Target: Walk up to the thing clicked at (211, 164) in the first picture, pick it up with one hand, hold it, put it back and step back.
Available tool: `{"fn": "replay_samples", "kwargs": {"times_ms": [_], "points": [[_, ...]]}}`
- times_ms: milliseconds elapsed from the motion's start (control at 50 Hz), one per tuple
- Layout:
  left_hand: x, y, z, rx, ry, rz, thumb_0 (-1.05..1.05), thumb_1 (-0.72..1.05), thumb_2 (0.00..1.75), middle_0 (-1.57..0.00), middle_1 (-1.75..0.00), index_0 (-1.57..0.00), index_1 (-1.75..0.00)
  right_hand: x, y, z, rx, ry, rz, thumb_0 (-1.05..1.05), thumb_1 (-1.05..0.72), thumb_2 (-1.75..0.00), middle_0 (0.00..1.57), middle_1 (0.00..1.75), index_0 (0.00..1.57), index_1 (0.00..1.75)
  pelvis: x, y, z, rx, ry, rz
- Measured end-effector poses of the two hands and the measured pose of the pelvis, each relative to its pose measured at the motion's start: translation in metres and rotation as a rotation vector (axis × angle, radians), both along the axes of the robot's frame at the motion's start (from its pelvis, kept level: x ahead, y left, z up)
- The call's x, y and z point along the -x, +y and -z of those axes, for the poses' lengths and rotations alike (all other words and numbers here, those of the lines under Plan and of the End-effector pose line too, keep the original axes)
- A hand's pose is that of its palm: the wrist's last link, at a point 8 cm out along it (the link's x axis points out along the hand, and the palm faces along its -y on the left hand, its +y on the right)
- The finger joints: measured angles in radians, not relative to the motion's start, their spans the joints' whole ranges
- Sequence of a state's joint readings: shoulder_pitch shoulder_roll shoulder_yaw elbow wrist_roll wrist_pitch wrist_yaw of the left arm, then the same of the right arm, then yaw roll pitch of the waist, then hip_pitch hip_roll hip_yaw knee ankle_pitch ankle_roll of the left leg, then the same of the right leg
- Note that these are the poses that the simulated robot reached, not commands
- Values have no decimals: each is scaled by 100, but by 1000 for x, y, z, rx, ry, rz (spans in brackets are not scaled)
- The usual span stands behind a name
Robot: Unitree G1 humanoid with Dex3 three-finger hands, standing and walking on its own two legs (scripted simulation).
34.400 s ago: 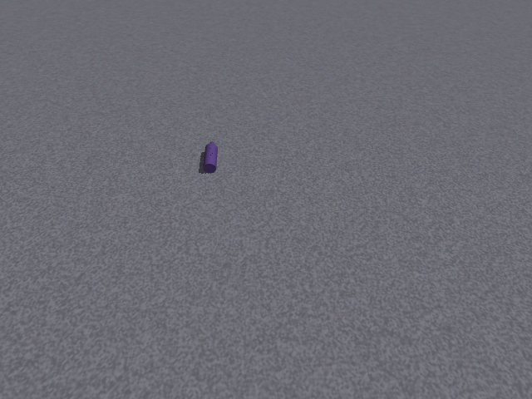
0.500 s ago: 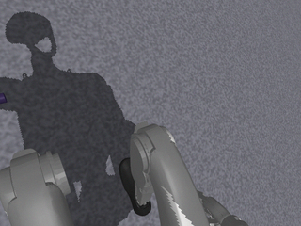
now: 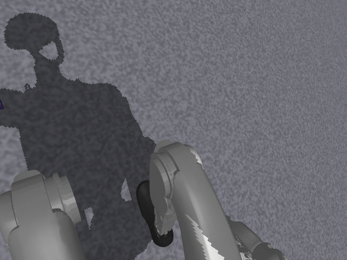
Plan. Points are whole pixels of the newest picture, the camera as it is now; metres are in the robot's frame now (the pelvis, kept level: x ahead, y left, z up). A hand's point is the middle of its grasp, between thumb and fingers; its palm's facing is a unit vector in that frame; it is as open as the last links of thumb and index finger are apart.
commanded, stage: open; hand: left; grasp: from above
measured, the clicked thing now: out of the picture +0.45 +0.37 -0.26
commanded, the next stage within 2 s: withdraw in 0.10 s
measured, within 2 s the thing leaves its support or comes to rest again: neither
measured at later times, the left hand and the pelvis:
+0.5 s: hand out of the picture +0.43 +0.39 -0.18, palm faces -0.29 -0.13 -0.95, open 14.0 cm; pelvis +0.01 +0.00 +0.01, yaw +1 degrees
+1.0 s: hand out of the picture +0.40 +0.37 -0.09, palm faces -0.51 -0.18 -0.84, open 14.0 cm; pelvis -0.01 -0.01 +0.06, yaw +6 degrees
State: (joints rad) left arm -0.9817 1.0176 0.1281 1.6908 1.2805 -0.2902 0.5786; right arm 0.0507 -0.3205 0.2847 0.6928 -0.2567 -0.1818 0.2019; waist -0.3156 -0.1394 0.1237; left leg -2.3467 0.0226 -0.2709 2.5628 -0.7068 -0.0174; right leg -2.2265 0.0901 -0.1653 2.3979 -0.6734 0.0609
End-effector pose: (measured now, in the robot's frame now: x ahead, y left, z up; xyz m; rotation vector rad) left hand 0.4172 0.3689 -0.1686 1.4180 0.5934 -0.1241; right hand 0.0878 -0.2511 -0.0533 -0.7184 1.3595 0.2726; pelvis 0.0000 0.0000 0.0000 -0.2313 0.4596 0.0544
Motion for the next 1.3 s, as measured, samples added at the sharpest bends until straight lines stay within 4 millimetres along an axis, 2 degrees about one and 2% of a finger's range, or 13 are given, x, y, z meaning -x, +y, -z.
{"fn": "replay_samples", "kwargs": {"times_ms": [300, 400, 500, 580, 680, 740, 780, 860, 980, 1060, 1160, 1240, 1300], "points": [[-2, 1, 3, 13, -5, 0, 0, -49, 98, -8, -102, -8, -101, 1, 3, -3, 1, 14, -5, 0, -89, -89, 21, 30, 21, 30, -1, 1, -2, 6, 7, 0], [-8, 7, -8, -4, -68, 0, 0, -49, 98, -8, -103, -9, -101, -1, 3, -4, -2, 9, 6, 0, -89, -90, 21, 30, 21, 30, -3, 1, -2, 8, 15, -2], [-12, 21, -46, -55, -145, -22, 0, -49, 98, -8, -102, -9, -100, -8, 2, 0, -28, -14, 52, 0, -90, -90, 21, 30, 21, 30, -6, 2, -5, 4, 49, -14], [-11, 33, -92, -114, -148, -33, 0, -50, 98, -9, -101, -9, -100, -20, 2, 5, -74, -45, 111, 0, -90, -90, 21, 30, 21, 30, -8, 2, -15, -8, 88, -30], [-5, 37, -149, -132, -80, -69, 0, -50, 99, -8, -101, -9, -100, -36, 7, 0, -134, -86, 169, 0, -90, -90, 21, 30, 20, 30, -5, 0, -40, -38, 108, -51], [-2, 32, -170, -104, -8, -74, 0, -50, 99, -8, -101, -8, -100, -40, 7, -10, -143, -108, 185, 0, -90, -90, 21, 30, 20, 30, 0, -2, -56, -51, 108, -60], [0, 27, -176, -77, 37, -67, 0, -50, 99, -8, -101, -8, -100, -39, 4, -18, -132, -117, 191, 0, -90, -90, 21, 30, 20, 30, 3, -3, -64, -58, 107, -64], [4, 16, -173, -13, 98, -29, 0, -50, 100, -8, -101, -8, -100, -30, -6, -31, -78, -114, 197, 0, -90, -90, 21, 30, 20, 30, 7, -6, -72, -65, 104, -67], [10, 9, -145, 50, 94, 67, 0, -50, 100, -9, -101, -8, -101, -8, -24, -36, 30, -56, 190, 0, -90, -90, 20, 30, 20, 30, 10, -8, -62, -59, 93, -64], [13, 8, -121, 33, 52, 113, 0, -51, 100, -9, -101, -9, -100, 5, -29, -27, 73, -10, 187, 0, -90, -90, 20, 30, 20, 30, 11, -7, -46, -55, 79, -62], [10, 6, -101, 3, -26, 117, 0, -50, 100, -9, -101, -9, -100, 12, -23, -9, 71, 6, 193, 0, -90, -90, 20, 29, 20, 30, 12, -6, -29, -52, 61, -60], [3, 9, -100, -31, -86, 75, 0, -49, 99, -9, -100, -10, -99, 15, -14, 3, 42, -9, 206, 0, -90, -90, 21, 30, 20, 30, 12, -6, -21, -52, 65, -58], [-5, 15, -109, -71, -108, 34, 0, -48, 97, -10, -99, -11, -98, 14, -6, 10, 13, -22, 222, 0, -90, -90, 21, 30, 20, 30, 10, -6, -19, -52, 78, -56]]}}
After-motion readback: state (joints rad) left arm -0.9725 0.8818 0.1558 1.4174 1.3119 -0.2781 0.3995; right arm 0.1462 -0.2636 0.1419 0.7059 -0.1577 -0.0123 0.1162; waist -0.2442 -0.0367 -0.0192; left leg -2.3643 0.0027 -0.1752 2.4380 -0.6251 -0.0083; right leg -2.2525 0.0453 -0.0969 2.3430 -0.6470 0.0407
